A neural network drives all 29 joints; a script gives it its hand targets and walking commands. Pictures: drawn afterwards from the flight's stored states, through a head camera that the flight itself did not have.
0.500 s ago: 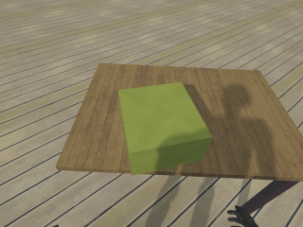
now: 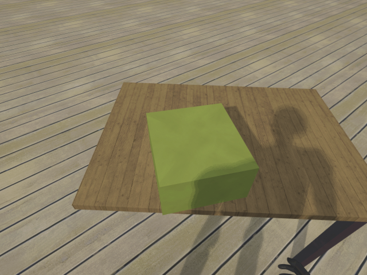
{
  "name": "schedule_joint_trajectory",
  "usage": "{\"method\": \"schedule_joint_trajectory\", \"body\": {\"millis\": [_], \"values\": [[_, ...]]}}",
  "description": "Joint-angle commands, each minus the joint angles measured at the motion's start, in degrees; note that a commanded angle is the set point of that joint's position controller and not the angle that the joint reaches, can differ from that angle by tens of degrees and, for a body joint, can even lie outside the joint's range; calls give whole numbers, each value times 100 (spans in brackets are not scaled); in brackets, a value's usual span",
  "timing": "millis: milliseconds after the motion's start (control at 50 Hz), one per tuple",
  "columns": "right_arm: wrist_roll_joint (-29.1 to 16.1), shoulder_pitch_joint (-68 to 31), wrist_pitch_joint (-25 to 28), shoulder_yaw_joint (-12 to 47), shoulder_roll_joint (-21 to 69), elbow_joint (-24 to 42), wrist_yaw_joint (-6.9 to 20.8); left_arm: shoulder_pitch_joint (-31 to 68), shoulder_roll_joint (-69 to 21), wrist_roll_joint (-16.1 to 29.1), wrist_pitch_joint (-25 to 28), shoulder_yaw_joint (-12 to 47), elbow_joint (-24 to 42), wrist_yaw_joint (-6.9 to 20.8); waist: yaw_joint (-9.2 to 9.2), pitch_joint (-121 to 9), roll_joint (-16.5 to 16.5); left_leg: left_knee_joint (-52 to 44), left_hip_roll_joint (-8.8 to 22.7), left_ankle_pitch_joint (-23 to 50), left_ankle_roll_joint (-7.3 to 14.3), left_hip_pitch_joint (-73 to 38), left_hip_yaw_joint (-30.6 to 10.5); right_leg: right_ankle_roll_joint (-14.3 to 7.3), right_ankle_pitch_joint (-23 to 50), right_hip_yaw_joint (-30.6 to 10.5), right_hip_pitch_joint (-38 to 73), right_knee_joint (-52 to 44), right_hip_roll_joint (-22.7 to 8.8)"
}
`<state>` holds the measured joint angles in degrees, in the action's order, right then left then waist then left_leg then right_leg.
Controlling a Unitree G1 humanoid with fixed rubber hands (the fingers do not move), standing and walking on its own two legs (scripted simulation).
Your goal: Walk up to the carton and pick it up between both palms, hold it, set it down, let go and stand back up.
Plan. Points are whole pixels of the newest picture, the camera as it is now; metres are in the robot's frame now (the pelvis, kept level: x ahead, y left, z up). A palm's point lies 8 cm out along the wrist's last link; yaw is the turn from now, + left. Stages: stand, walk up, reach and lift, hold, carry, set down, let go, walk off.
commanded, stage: stand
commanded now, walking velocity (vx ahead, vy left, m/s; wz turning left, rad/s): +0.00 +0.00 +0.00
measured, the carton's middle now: (194, 153) +0.47 +0.00 -0.05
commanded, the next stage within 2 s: none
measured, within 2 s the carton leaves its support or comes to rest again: neither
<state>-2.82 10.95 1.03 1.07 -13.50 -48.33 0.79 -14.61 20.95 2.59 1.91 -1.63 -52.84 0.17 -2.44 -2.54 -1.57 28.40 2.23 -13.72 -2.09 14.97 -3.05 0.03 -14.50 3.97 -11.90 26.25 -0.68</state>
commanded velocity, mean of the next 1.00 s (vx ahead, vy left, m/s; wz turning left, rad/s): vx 0.00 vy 0.00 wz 0.00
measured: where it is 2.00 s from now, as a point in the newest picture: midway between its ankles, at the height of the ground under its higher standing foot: outside the picture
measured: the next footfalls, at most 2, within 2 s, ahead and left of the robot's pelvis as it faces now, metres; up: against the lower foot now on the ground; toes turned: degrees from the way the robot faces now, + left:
none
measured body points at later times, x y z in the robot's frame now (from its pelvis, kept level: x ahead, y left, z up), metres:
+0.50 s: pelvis -0.01 +0.00 +0.00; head -0.03 +0.01 +0.45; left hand +0.05 +0.31 -0.12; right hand +0.12 -0.25 -0.12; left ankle +0.02 +0.14 -0.74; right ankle -0.01 -0.12 -0.74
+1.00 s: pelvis -0.02 +0.00 +0.00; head -0.04 +0.00 +0.45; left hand +0.04 +0.31 -0.12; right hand +0.09 -0.25 -0.13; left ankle +0.02 +0.14 -0.74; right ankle -0.01 -0.12 -0.74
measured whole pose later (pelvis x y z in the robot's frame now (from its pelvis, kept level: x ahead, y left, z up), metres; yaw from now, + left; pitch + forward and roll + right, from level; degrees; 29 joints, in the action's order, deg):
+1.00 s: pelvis -0.02 +0.00 +0.00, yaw +0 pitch -2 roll -1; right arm -2.8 11.0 0.9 1.1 -14.0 -55.0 0.7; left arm -14.6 20.1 2.6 2.2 -2.1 -56.1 0.5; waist -2.4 -2.9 1.0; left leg 28.4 2.2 -12.4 -2.1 14.7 -3.0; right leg 0.0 -13.2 4.0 -11.6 26.2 -0.7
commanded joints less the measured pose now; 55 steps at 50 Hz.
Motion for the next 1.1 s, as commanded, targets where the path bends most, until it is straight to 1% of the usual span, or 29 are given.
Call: {"method": "schedule_joint_trajectory", "body": {"millis": [0,40,60,160,180,200,260,280,300,320,340,360,380,440,480,500,560,620,660,720,740,780,840,880,920,1020,1040,1060,1080], "values": [[488,-394,123,-522,-1825,254,-165,120,1163,-488,175,-313,-37,-68,76,-369,754,-283,393,1658,425,-459,-281,-134,1164,-583,651,-476,-686],[427,-408,84,-520,-1849,195,-174,267,1201,-494,176,-283,-77,-45,139,-271,335,-390,401,1346,378,-506,-288,-106,1153,-515,436,-522,-659],[513,-322,73,-514,-1863,150,-195,156,1170,-471,216,-296,-39,-33,13,-219,747,-429,355,1284,447,-333,-332,-116,849,-582,558,-588,-671],[495,-412,80,-543,-1995,78,-174,227,1155,-464,217,-179,-57,-26,59,-131,301,-286,421,991,436,-358,-414,-164,921,-664,348,-670,-763],[487,-175,122,-579,-1980,104,-147,145,1104,-443,216,-231,-124,-51,182,-147,833,-364,341,1009,421,-336,-299,-127,867,-685,450,-663,-763],[445,-159,113,-466,-1788,42,-161,181,1155,-449,237,-239,-62,-43,169,-348,463,-377,377,1111,392,-398,-376,-153,922,-599,581,-591,-698],[450,-286,91,-493,-1876,-65,-156,78,1199,-394,235,-272,-125,-18,91,-285,384,-394,391,1092,455,-359,-389,-177,890,-663,559,-624,-708],[539,-503,91,-559,-1892,-11,-169,219,1061,-453,217,-255,-76,-45,77,-27,781,-382,360,1094,472,-208,-342,-188,1036,-724,504,-701,-771],[473,-524,104,-491,-1765,63,-173,305,1114,-509,208,-248,-166,-52,219,-264,548,-458,352,930,405,-422,-318,-148,993,-687,558,-705,-748],[503,-582,96,-538,-1976,-41,-180,193,1289,-474,207,-264,-138,-65,27,-347,368,-301,397,928,436,-411,-336,-182,1104,-642,592,-646,-773],[455,-642,56,-525,-1834,-13,-179,249,1232,-526,216,-248,-165,-61,180,-312,685,-376,391,954,466,-516,-389,-142,965,-687,529,-700,-710],[469,-548,96,-522,-1758,43,-138,408,1208,-507,175,-266,-95,-94,272,-313,502,-366,406,1009,469,-333,-427,-184,1024,-654,588,-697,-751],[486,-512,87,-522,-1844,16,-168,357,1186,-447,171,-246,-99,-66,184,-309,769,-432,417,1173,392,-342,-366,-174,1001,-635,551,-613,-744],[482,-323,66,-545,-1811,-84,-166,158,1120,-444,271,-236,-150,-90,195,-67,724,-510,396,1178,444,-343,-416,-146,1137,-598,504,-594,-716],[490,-438,119,-540,-1939,-168,-155,178,1035,-428,243,-241,-129,-41,-26,-237,567,-438,383,1098,455,-217,-392,-146,1035,-595,543,-633,-681],[481,-517,71,-504,-1871,-90,-166,220,1346,-518,263,-302,-139,-24,140,-231,703,-489,390,1119,422,-412,-263,-178,907,-575,509,-628,-718],[489,-545,120,-550,-1949,-124,-107,120,1191,-435,189,-262,-219,-29,13,26,771,-515,386,827,372,-209,-306,-166,860,-685,478,-728,-702],[482,-406,109,-509,-1913,-206,-157,231,1179,-433,187,-289,-237,-35,70,9,344,-598,464,636,439,-274,-395,-160,495,-717,378,-765,-744],[449,-629,102,-561,-1782,-161,-134,287,1173,-435,228,-290,-255,-84,234,50,789,-628,350,604,436,-337,-382,-193,790,-737,237,-759,-697],[470,-537,114,-467,-1857,-225,-127,247,1142,-427,169,-339,-266,-20,113,63,954,-707,465,561,440,-165,-512,-272,345,-710,318,-729,-666],[478,-494,157,-474,-1880,-360,-111,237,1206,-426,170,-316,-289,-11,84,306,562,-801,460,437,435,13,-479,-192,448,-633,326,-662,-649],[440,-379,105,-518,-1910,-376,-125,-34,1184,-402,170,-302,-351,-9,133,-99,882,-585,401,583,385,-357,-314,-195,416,-729,391,-785,-652],[494,-576,163,-496,-1863,-348,-151,119,1006,-452,153,-328,-303,-1,31,394,496,-654,388,331,388,32,-394,-187,457,-682,305,-842,-651],[488,-531,145,-532,-1950,-378,-135,239,1207,-433,146,-286,-390,-28,148,529,462,-824,461,623,339,-47,-460,-230,356,-697,81,-725,-716],[466,-594,99,-524,-1900,-403,-135,213,1080,-440,182,-278,-315,-41,126,27,664,-679,382,633,389,-299,-400,-210,779,-724,391,-747,-728],[432,-376,101,-470,-1850,-522,-142,125,1155,-393,214,-314,-364,-62,178,-3,455,-674,434,1011,440,-405,-483,-192,1001,-740,473,-706,-737],[450,-483,102,-521,-1831,-461,-130,112,1132,-399,194,-274,-321,-76,168,233,688,-665,403,878,408,-226,-412,-173,800,-622,420,-703,-679],[454,-443,115,-517,-1872,-492,-176,175,1138,-419,191,-309,-419,-66,139,119,327,-666,438,780,446,-274,-430,-191,548,-756,365,-837,-748],[492,-491,118,-526,-1877,-459,-193,186,1167,-401,188,-278,-388,-54,149,53,714,-726,403,583,413,-256,-431,-177,632,-797,361,-812,-802]]}}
